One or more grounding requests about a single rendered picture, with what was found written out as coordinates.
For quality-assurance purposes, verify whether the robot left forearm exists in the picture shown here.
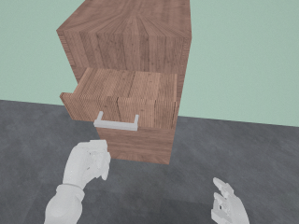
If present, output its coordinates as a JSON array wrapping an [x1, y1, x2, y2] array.
[[44, 183, 85, 224]]

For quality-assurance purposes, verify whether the cabinet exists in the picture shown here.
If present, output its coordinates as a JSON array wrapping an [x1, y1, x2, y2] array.
[[56, 0, 192, 165]]

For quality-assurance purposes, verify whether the handle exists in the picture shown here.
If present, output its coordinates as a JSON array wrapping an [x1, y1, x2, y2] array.
[[93, 111, 139, 131]]

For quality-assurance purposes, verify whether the left robot hand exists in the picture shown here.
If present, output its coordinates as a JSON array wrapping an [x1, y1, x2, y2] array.
[[63, 139, 111, 189]]

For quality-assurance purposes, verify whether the right robot hand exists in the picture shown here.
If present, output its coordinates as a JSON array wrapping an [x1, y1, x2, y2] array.
[[211, 177, 249, 224]]

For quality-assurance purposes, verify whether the drawer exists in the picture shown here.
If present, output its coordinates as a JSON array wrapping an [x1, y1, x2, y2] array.
[[60, 67, 178, 130]]

